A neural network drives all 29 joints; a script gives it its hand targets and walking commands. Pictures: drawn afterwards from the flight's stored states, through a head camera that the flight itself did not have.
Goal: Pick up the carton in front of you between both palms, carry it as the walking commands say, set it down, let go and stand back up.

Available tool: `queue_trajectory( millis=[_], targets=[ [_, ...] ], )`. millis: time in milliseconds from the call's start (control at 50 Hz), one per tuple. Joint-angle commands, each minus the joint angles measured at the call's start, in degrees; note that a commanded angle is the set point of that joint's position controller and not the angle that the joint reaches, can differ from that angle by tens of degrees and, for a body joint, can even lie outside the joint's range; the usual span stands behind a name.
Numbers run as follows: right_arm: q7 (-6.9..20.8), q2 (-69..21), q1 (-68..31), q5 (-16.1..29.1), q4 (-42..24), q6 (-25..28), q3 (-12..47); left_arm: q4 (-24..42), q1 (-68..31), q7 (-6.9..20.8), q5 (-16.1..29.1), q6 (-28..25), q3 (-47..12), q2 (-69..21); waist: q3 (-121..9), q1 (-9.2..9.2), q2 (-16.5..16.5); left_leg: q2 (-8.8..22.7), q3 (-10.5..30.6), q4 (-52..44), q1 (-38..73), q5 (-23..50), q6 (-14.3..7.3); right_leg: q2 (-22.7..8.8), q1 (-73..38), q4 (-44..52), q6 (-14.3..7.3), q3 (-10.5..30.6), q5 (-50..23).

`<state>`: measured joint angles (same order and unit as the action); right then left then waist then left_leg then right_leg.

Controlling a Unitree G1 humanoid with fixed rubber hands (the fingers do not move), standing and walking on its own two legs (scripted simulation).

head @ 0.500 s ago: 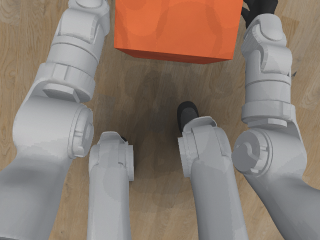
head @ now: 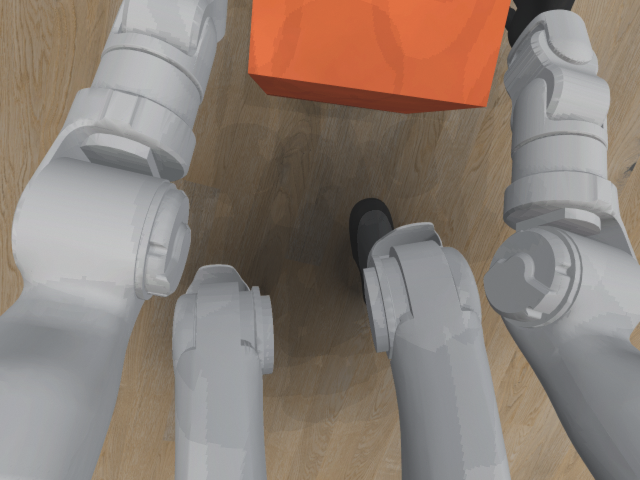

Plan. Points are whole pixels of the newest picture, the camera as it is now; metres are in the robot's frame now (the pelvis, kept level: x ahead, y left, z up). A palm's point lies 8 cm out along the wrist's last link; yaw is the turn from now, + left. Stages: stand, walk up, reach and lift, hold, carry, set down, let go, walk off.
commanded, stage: set down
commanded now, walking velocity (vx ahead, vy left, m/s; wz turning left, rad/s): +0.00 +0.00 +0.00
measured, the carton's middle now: (363, 4) +0.54 -0.15 -0.27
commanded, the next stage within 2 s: let go in 2.00 s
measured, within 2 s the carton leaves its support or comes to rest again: rests again in 0.04 s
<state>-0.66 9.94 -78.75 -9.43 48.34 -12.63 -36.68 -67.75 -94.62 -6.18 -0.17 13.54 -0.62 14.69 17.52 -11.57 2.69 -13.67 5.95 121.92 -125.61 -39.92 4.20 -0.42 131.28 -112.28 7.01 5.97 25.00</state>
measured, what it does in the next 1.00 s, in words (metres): stands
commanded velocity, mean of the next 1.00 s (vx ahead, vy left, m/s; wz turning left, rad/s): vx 0.00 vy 0.00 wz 0.00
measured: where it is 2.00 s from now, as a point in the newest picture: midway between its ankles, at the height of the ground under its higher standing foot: (304, 311)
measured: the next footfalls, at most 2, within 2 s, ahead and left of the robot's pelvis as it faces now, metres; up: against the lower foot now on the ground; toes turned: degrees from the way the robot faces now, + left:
none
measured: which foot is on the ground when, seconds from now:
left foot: down 0.00-1.00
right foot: down 0.00-1.00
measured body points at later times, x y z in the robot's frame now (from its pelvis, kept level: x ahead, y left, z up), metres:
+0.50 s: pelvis +0.00 +0.00 +0.00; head +0.39 -0.02 +0.22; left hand +0.59 -0.01 -0.20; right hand +0.49 -0.30 -0.19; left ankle +0.07 +0.12 -0.37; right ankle +0.14 -0.16 -0.37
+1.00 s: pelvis -0.01 -0.02 -0.01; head +0.39 -0.03 +0.18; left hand +0.60 +0.05 -0.23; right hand +0.49 -0.33 -0.22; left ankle +0.07 +0.11 -0.37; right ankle +0.14 -0.16 -0.37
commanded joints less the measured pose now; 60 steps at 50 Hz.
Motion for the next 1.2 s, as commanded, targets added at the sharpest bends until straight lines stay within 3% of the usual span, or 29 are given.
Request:
queue_trajectory(
  millis=[0, 100, 120, 160, 180, 200, 220, 280, 320, 340, 360, 400, 440, 460, 500, 520, 620, 680, 700, 720, 780, 800, 840, 940, 1020, 1120, 1140, 1160, 1180],
  targets=[
    [12.89, -31.40, -27.06, -0.11, 0.95, 0.39, 12.21, 7.57, -21.90, 10.61, 0.32, -2.76, -5.62, -42.90, -53.81, -7.65, 16.39, 5.44, -4.01, -17.00, 18.58, 20.15, -1.13, 1.63, -31.58, 0.38, -4.99, -12.42, -19.09],
    [13.07, -30.86, -27.15, 0.65, 0.11, 0.63, 13.92, 5.37, -17.04, 10.56, -2.88, -2.95, 0.33, -39.02, -50.08, -2.24, 8.98, 4.06, -6.48, -16.10, 10.90, 15.67, -2.00, 3.04, -35.31, 0.85, -4.53, -11.64, -18.75],
    [12.66, -28.54, -26.15, -0.06, -1.40, 1.17, 13.67, 5.33, -17.36, 10.91, -0.25, -2.75, -2.46, -40.46, -48.75, -6.90, 7.71, 4.01, -5.08, -16.62, 11.25, 14.15, -2.25, 3.56, -35.99, 1.68, -4.72, -11.95, -18.69],
    [12.33, -30.18, -26.88, 0.51, 0.44, 1.36, 13.33, 3.80, -18.60, 10.46, -2.48, -3.00, -0.73, -37.22, -49.27, -2.66, 9.02, 4.31, -5.63, -15.29, 14.14, 17.63, -2.40, 3.66, -33.22, 1.80, -4.60, -10.86, -19.31],
    [12.49, -28.78, -25.70, 0.66, 2.67, 1.66, 12.05, 2.73, -18.77, 10.40, -2.70, -2.91, -2.87, -38.50, -49.47, -5.58, 11.41, 4.75, -6.07, -13.63, 14.20, 16.67, -1.42, 3.34, -33.81, 0.57, -4.53, -10.44, -20.10],
    [12.19, -28.76, -25.68, 1.08, -0.16, 1.65, 12.92, 5.57, -16.76, 10.59, -3.06, -3.32, -1.07, -36.23, -48.81, -0.29, 9.65, 4.36, -5.66, -14.73, 14.55, 18.81, -2.32, 3.19, -31.42, 0.62, -4.37, -10.44, -18.90],
    [12.18, -27.98, -24.91, 1.98, 1.31, 2.10, 12.75, 4.71, -16.15, 10.36, -3.03, -2.99, -2.96, -38.39, -49.09, -3.12, 10.69, 4.72, -4.28, -15.87, 16.11, 19.79, -2.07, 3.37, -31.42, 0.88, -4.81, -10.85, -19.75],
    [11.29, -24.33, -24.69, -0.39, 2.80, 2.13, 10.25, 3.25, -14.43, 10.76, -5.32, -2.74, -0.03, -34.74, -46.16, -3.79, 10.96, 4.77, -5.91, -15.52, 11.45, 16.97, -1.88, 4.16, -32.21, 1.80, -5.37, -10.45, -19.08],
    [10.42, -23.54, -24.23, -1.53, 4.58, 2.19, 8.50, -1.07, -13.81, 11.16, -7.21, -2.31, 2.24, -32.13, -42.74, -0.59, 12.21, 4.82, -6.17, -13.59, 14.05, 15.11, -1.88, 3.83, -28.49, 2.27, -5.08, -9.56, -14.69],
    [10.01, -23.48, -23.24, -0.86, 2.41, 2.88, 10.01, 5.29, -15.32, 11.27, -5.04, -3.24, 1.35, -33.94, -45.60, -4.32, 12.14, 5.15, -5.23, -14.81, 10.72, 13.78, -2.59, 3.78, -30.53, 0.81, -5.51, -10.25, -16.05],
    [9.74, -23.52, -24.36, -1.78, 4.74, 2.34, 8.49, 2.98, -14.17, 11.13, -7.24, -2.95, 2.43, -30.43, -43.32, -0.58, 10.53, 5.20, -5.09, -14.40, 10.35, 16.37, -2.49, 3.59, -27.98, 1.64, -5.48, -9.12, -16.61],
    [9.66, -20.88, -24.34, -1.69, 4.45, 2.68, 8.96, 1.01, -12.17, 11.28, -8.01, -2.56, 2.34, -30.18, -42.96, -0.33, 12.74, 5.24, -5.84, -14.00, 14.12, 15.36, -2.11, 4.35, -28.87, 2.36, -5.50, -9.27, -13.46],
    [9.39, -20.23, -21.69, -3.15, 4.78, 3.22, 6.73, -0.62, -10.23, 11.64, -7.95, -2.57, 3.54, -30.58, -40.09, -3.51, 10.55, 5.99, -3.99, -15.52, 9.18, 15.87, -2.76, 3.36, -30.00, 1.27, -5.65, -9.20, -17.06],
    [9.91, -22.40, -24.38, -1.66, 5.44, 2.88, 7.32, 0.66, -13.27, 11.36, -9.69, -2.64, 3.43, -27.61, -40.58, 1.11, 10.87, 5.75, -4.18, -13.56, 13.11, 16.92, -3.02, 3.56, -26.11, -0.08, -5.54, -8.85, -14.72],
    [9.33, -19.03, -22.92, -1.20, 6.06, 3.72, 7.13, 1.50, -13.14, 10.91, -7.95, -3.07, 2.64, -28.95, -41.40, -2.76, 13.77, 5.90, -5.13, -13.54, 12.68, 15.60, -2.38, 3.70, -26.90, 0.76, -5.90, -9.47, -14.05],
    [9.32, -20.73, -20.71, -2.55, 8.20, 3.11, 6.81, 1.24, -13.70, 11.13, -7.93, -3.09, 2.95, -26.81, -38.86, -2.30, 9.38, 5.53, -4.92, -13.33, 13.05, 14.76, -3.11, 4.19, -29.04, 0.72, -5.79, -9.35, -14.19],
    [7.29, -14.09, -18.98, -3.48, 8.81, 4.30, 2.25, 3.99, -16.03, 9.72, -6.29, -3.79, 2.93, -18.75, -40.50, -3.28, 12.08, 6.68, -3.28, -14.66, 17.02, 18.45, -2.94, 2.69, -25.96, 0.08, -5.45, -10.34, -11.59],
    [2.34, 6.96, -12.18, -3.77, 8.77, 7.90, -0.77, 3.89, -12.55, 5.23, -6.53, -5.21, 3.51, 1.83, -42.39, -3.79, 10.06, 7.24, -4.99, -13.24, 19.17, 17.84, -0.61, 2.07, -33.62, 0.77, -4.67, -10.62, -17.08],
    [0.56, 14.43, -10.14, -3.79, 8.06, 9.41, -3.19, 8.13, -15.93, 3.56, -3.12, -5.67, 0.97, 9.17, -45.52, -7.54, 9.08, 9.36, -2.65, -11.08, 17.74, 20.04, -0.31, 0.42, -34.96, -2.62, -5.06, -11.31, -19.83],
    [-0.97, 16.91, -12.96, 1.60, 9.79, 10.84, -0.76, 7.68, -15.51, 2.46, -4.12, -6.01, 0.35, 8.20, -48.58, -3.80, 14.24, 9.38, -4.04, -11.72, 20.95, 20.67, 0.09, 0.90, -34.67, -1.57, -4.88, -10.39, -21.24],
    [-1.72, 14.47, -13.11, 6.18, 8.17, 12.71, 3.06, 5.99, -19.18, 1.96, 4.03, -6.41, -5.09, 11.53, -50.30, -9.89, 9.08, 10.86, -0.44, -11.95, 20.89, 25.83, -1.62, -0.20, -34.18, -1.56, -4.69, -11.63, -23.74],
    [-1.97, 15.89, -12.29, 7.83, 12.64, 12.14, 2.42, 6.02, -20.42, 1.98, 4.45, -5.96, -7.48, 9.68, -51.63, -9.15, 14.71, 10.21, -0.82, -10.68, 24.68, 26.37, -0.54, 0.09, -33.22, -2.14, -5.44, -10.73, -24.30],
    [-2.89, 16.75, -13.57, 9.73, 10.82, 12.36, 6.12, 5.59, -21.57, 3.36, 7.94, -5.71, -8.69, 11.67, -52.13, -13.16, 13.42, 10.80, -1.60, -8.43, 22.16, 20.38, -0.69, -1.53, -35.44, -1.04, -5.97, -10.04, -22.41],
    [-3.70, 20.67, -20.31, 15.51, 4.22, 12.78, 8.11, 15.85, -25.27, 3.38, 10.81, -5.56, -10.58, 12.52, -66.65, -10.66, 18.72, 10.57, -3.92, -7.30, 31.13, 24.24, 0.50, -1.66, -40.81, -0.63, -5.82, -10.53, -28.07],
    [-4.63, 15.50, -13.70, 16.76, 0.09, 9.58, 10.53, 16.09, -21.11, 2.47, 11.08, -4.66, -8.52, 17.48, -73.75, -11.01, 9.46, 9.81, -7.23, -7.60, 20.07, 19.44, -0.30, -0.15, -64.47, 1.05, -5.46, -9.20, -37.79],
    [-6.19, 16.73, -13.01, 11.63, -4.44, 4.91, 6.90, 14.15, -20.82, 2.94, 5.46, 0.12, -4.17, 19.38, -74.58, -8.49, 12.30, 8.58, -7.94, -13.63, 26.41, 11.75, -1.00, 0.90, -59.22, 4.13, -4.23, -12.90, -25.20],
    [-6.28, 15.58, -14.64, 13.13, -8.39, 4.36, 9.23, 17.73, -20.03, 2.90, 4.52, -0.01, -2.19, 18.75, -81.68, -5.53, 11.50, 7.90, -10.03, -14.46, 30.23, 13.17, -1.05, 1.57, -62.23, 5.29, -3.49, -13.16, -24.62],
    [-6.52, 13.08, -14.71, 13.22, -8.73, 4.26, 11.93, 17.37, -21.11, 2.78, 7.36, 0.33, -3.24, 18.90, -80.64, -7.74, 5.88, 7.93, -8.69, -14.54, 26.41, 12.89, -1.57, 1.88, -65.12, 5.93, -3.72, -13.74, -26.20],
    [-6.80, 14.45, -15.42, 12.23, -4.80, 3.35, 9.33, 12.74, -20.40, 2.39, 6.43, 0.90, -1.94, 18.16, -74.29, -7.39, 9.59, 8.17, -9.40, -16.26, 22.72, 8.63, -1.41, 1.73, -61.37, 6.69, -4.54, -12.77, -22.42]
  ],
)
